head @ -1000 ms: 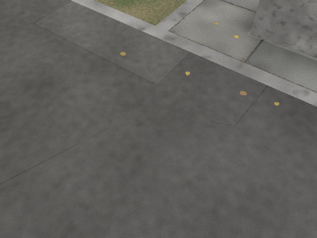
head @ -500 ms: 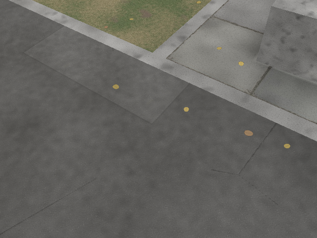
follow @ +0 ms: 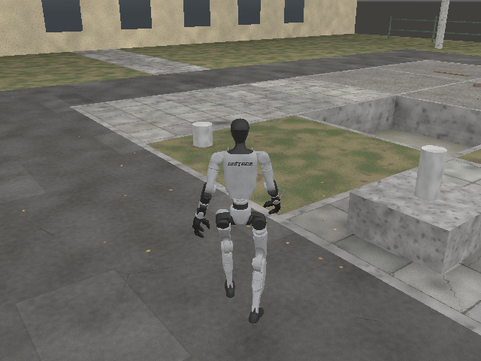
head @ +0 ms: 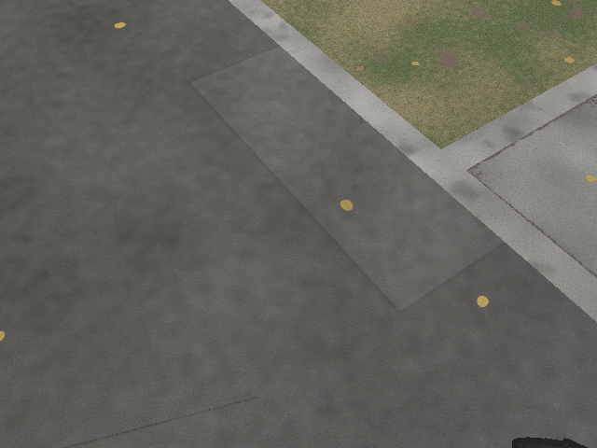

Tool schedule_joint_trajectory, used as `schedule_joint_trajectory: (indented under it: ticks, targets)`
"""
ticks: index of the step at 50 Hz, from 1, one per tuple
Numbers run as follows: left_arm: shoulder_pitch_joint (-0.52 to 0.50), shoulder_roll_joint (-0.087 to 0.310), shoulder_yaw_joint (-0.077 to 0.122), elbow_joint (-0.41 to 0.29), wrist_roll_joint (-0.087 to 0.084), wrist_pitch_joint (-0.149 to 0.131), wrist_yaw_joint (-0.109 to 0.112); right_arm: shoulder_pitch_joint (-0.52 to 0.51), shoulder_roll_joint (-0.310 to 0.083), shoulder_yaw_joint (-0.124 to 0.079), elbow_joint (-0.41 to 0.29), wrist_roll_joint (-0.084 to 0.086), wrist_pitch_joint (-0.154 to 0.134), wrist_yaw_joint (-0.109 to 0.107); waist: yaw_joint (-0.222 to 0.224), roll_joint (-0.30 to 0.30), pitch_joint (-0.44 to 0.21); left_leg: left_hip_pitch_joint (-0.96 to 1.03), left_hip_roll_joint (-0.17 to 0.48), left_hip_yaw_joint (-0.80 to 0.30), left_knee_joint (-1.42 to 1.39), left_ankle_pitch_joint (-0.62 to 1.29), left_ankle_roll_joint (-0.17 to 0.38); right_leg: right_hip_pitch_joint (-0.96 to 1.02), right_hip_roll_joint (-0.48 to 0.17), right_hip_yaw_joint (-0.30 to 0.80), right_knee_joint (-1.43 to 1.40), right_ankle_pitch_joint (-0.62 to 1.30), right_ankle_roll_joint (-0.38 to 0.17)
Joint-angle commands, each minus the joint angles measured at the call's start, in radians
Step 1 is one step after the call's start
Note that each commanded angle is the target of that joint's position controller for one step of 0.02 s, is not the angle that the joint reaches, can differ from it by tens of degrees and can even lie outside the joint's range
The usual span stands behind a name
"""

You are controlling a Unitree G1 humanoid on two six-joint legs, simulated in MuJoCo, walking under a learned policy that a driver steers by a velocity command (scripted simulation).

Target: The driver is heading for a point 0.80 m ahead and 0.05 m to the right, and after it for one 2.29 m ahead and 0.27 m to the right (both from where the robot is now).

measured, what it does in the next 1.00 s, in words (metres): walks ahead: right foot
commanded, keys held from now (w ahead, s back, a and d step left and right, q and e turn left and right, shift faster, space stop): w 0.32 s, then w+e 0.40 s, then w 0.28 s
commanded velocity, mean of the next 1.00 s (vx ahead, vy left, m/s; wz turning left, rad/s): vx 0.50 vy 0.00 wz -0.07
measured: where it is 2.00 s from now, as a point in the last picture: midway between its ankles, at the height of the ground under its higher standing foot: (354, 201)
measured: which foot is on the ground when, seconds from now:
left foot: down 0.00-0.54, up 0.56-1.00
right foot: up 0.00-0.50, down 0.52-1.00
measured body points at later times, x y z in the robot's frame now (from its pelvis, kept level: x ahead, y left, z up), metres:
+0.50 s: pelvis +0.29 -0.02 +0.01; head +0.32 -0.01 +0.46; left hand +0.48 +0.23 -0.08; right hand +0.32 -0.30 -0.11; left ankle +0.11 +0.07 -0.71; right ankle +0.44 -0.11 -0.71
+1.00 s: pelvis +0.57 -0.02 +0.02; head +0.60 -0.03 +0.47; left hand +0.63 +0.26 -0.10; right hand +0.77 -0.27 -0.05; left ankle +0.73 +0.09 -0.70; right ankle +0.44 -0.11 -0.71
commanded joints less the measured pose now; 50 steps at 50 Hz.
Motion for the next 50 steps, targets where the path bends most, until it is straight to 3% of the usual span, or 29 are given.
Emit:
schedule_joint_trajectory:
  ticks: [1,2,3,4,5,6,8,11,15,20,23,24,25,26,27,28,29,30,31,32,34,36,41,46,49,50]
  targets:
    - [-0.005,0.075,-0.009,-0.151,-0.012,-0.086,-0.026,0.377,-0.289,-0.086,0.003,-0.014,-0.01,-0.029,-0.127,0.178,-0.44,0.957,0.386,-0.938,-0.299,-0.093,0.35,-0.761,0.131,0.316,0.804,-0.122,-0.014]
    - [-0.116,0.134,0.009,-0.167,-0.053,-0.11,-0.038,0.364,-0.209,-0.066,0.02,-0.024,-0.018,-0.028,-0.162,0.086,-0.322,0.887,0.352,-0.785,-0.335,-0.039,0.273,-0.85,0.064,0.367,0.789,-0.024,-0.042]
    - [-0.136,0.13,0.006,-0.174,-0.053,-0.117,-0.036,0.292,-0.163,-0.053,0.014,-0.015,-0.025,-0.027,-0.117,0.027,-0.213,0.729,0.312,-0.622,-0.331,0.039,0.222,-0.83,0.012,0.354,0.694,0.074,-0.059]
    - [-0.138,0.128,0.01,-0.156,-0.03,-0.11,-0.027,0.205,-0.126,-0.04,-0.004,-0.012,-0.029,-0.026,-0.069,-0.033,-0.145,0.567,0.269,-0.506,-0.34,0.146,0.183,-0.762,-0.031,0.34,0.611,0.127,-0.053]
    - [-0.118,0.136,0.019,-0.148,-0.014,-0.096,-0.024,0.158,-0.094,-0.027,-0.017,-0.021,-0.032,-0.028,-0.036,-0.022,-0.119,0.462,0.236,-0.432,-0.362,0.218,0.164,-0.688,-0.057,0.343,0.554,0.162,-0.045]
    - [-0.095,0.13,0.022,-0.144,-0.009,-0.079,-0.026,0.148,-0.091,-0.024,-0.019,-0.027,-0.034,-0.029,-0.015,-0.008,-0.11,0.399,0.219,-0.399,-0.388,0.247,0.157,-0.636,-0.068,0.341,0.522,0.182,-0.038]
    - [-0.091,0.1,0.018,-0.149,0.002,-0.057,-0.023,0.17,-0.119,-0.029,-0.002,-0.021,-0.044,-0.034,-0.003,-0.001,-0.088,0.334,0.204,-0.335,-0.423,0.339,0.159,-0.62,-0.071,0.32,0.447,0.22,-0.013]
    - [-0.188,0.082,0.011,-0.185,0.01,-0.046,-0.018,0.221,-0.149,-0.034,0.023,-0.02,-0.046,-0.051,-0.03,0.02,-0.048,0.328,0.174,-0.254,-0.446,0.402,0.133,-0.684,-0.064,0.3,0.276,0.377,0.013]
    - [-0.315,0.056,-0.002,-0.213,0.0,-0.055,-0.032,0.276,-0.155,-0.03,0.048,-0.014,-0.04,-0.06,-0.085,0.048,-0.029,0.358,0.138,-0.194,-0.447,0.293,0.074,-0.644,-0.017,0.274,-0.006,0.608,0.0]
    - [-0.41,0.071,-0.008,-0.249,-0.017,-0.065,-0.063,0.328,-0.167,-0.032,0.093,-0.018,-0.035,-0.062,-0.121,0.063,0.015,0.54,0.231,-0.209,-0.414,0.248,0.064,-0.717,0.007,0.271,-0.125,0.575,-0.053]
    - [-0.365,0.096,-0.002,-0.255,-0.019,-0.067,-0.084,0.298,-0.186,-0.039,0.1,-0.02,-0.025,-0.071,-0.075,0.08,-0.017,0.626,0.26,-0.171,-0.325,0.489,0.026,-0.655,0.042,0.255,-0.145,0.438,-0.109]
    - [-0.303,0.118,0.009,-0.241,-0.017,-0.064,-0.084,0.279,-0.198,-0.042,0.096,-0.023,-0.021,-0.075,-0.04,0.094,-0.066,0.631,0.25,-0.147,-0.251,0.669,0.011,-0.554,0.079,0.228,-0.139,0.403,-0.129]
    - [-0.176,0.149,0.028,-0.205,-0.014,-0.06,-0.081,0.255,-0.197,-0.039,0.09,-0.024,-0.013,-0.078,0.029,0.08,-0.141,0.604,0.212,-0.101,-0.092,0.804,-0.012,-0.379,0.123,0.199,-0.164,0.424,-0.157]
    - [-0.021,0.198,0.048,-0.172,-0.008,-0.056,-0.074,0.253,-0.183,-0.029,0.071,-0.032,-0.012,-0.084,0.091,0.028,-0.241,0.451,0.172,-0.063,0.146,0.685,-0.047,-0.116,0.059,0.303,-0.151,0.477,-0.2]
    - [0.082,0.297,0.073,-0.167,0.001,-0.054,-0.07,0.367,-0.09,0.001,0.044,-0.044,-0.033,-0.072,0.052,-0.199,-0.373,0.037,0.01,-0.037,0.555,0.204,-0.129,0.274,-0.184,0.776,-0.187,0.373,-0.379]
    - [0.102,0.235,0.056,-0.152,-0.017,-0.049,-0.073,0.356,-0.091,0.011,0.055,-0.039,-0.061,-0.059,0.063,-0.259,-0.431,-0.17,-0.062,-0.168,0.707,-0.379,-0.136,0.391,-0.253,1.076,-0.353,0.241,-0.429]
    - [0.043,0.185,0.042,-0.168,-0.019,-0.045,-0.068,0.269,-0.16,-0.004,0.026,-0.006,-0.085,-0.046,0.073,-0.188,-0.293,-0.276,0.005,-0.217,0.759,-0.334,-0.116,0.303,-0.225,0.968,-0.373,0.152,-0.371]
    - [-0.026,0.162,0.035,-0.192,-0.012,-0.041,-0.064,0.191,-0.165,-0.001,0.004,0.002,-0.097,-0.045,0.057,-0.086,-0.189,-0.273,0.051,-0.198,0.708,-0.251,-0.104,0.147,-0.186,0.839,-0.388,0.194,-0.335]
    - [-0.079,0.144,0.028,-0.207,-0.007,-0.038,-0.064,0.157,-0.161,-0.004,-0.003,-0.015,-0.1,-0.05,0.021,-0.011,-0.112,-0.236,0.084,-0.182,0.615,-0.198,-0.107,-0.007,-0.151,0.751,-0.41,0.288,-0.316]
    - [-0.109,0.121,0.018,-0.221,0.001,-0.039,-0.062,0.159,-0.166,-0.013,-0.006,-0.033,-0.092,-0.056,-0.012,-0.006,-0.088,-0.167,0.112,-0.181,0.543,-0.164,-0.114,-0.105,-0.119,0.692,-0.434,0.379,-0.304]
    - [-0.123,0.129,0.02,-0.234,0.0,-0.038,-0.057,0.189,-0.143,-0.014,-0.013,-0.043,-0.071,-0.064,-0.047,-0.054,-0.083,-0.105,0.12,-0.169,0.465,-0.147,-0.14,-0.2,-0.085,0.643,-0.465,0.469,-0.314]
    - [-0.103,0.154,0.028,-0.234,-0.005,-0.041,-0.046,0.166,-0.126,-0.01,-0.029,-0.045,-0.056,-0.073,-0.048,-0.067,-0.072,-0.103,0.114,-0.15,0.371,-0.085,-0.171,-0.254,-0.063,0.584,-0.48,0.527,-0.317]
    - [-0.017,0.157,0.028,-0.202,-0.017,-0.035,-0.027,0.002,-0.078,0.009,-0.066,-0.039,-0.061,-0.065,0.026,-0.087,-0.055,-0.04,0.079,-0.126,0.02,0.246,-0.188,-0.266,-0.009,0.475,-0.473,0.501,-0.246]
    - [0.063,0.164,0.027,-0.169,-0.017,-0.022,-0.025,-0.122,-0.102,0.007,-0.112,-0.023,-0.079,-0.04,0.075,-0.089,-0.021,-0.08,0.058,-0.128,-0.11,0.216,-0.154,-0.108,-0.082,0.551,-0.403,0.482,-0.241]
    - [0.063,0.181,0.032,-0.162,-0.013,-0.008,-0.02,-0.095,-0.124,0.0,-0.117,-0.023,-0.091,-0.03,0.046,-0.111,-0.026,-0.039,0.04,-0.112,-0.16,0.095,-0.112,-0.02,-0.118,0.592,-0.335,0.598,-0.222]
    - [0.042,0.183,0.032,-0.167,-0.013,-0.004,-0.019,-0.029,-0.138,-0.008,-0.101,-0.024,-0.094,-0.032,0.004,-0.118,-0.054,0.061,0.019,-0.089,-0.196,0.091,-0.09,-0.023,-0.099,0.575,-0.276,0.726,-0.206]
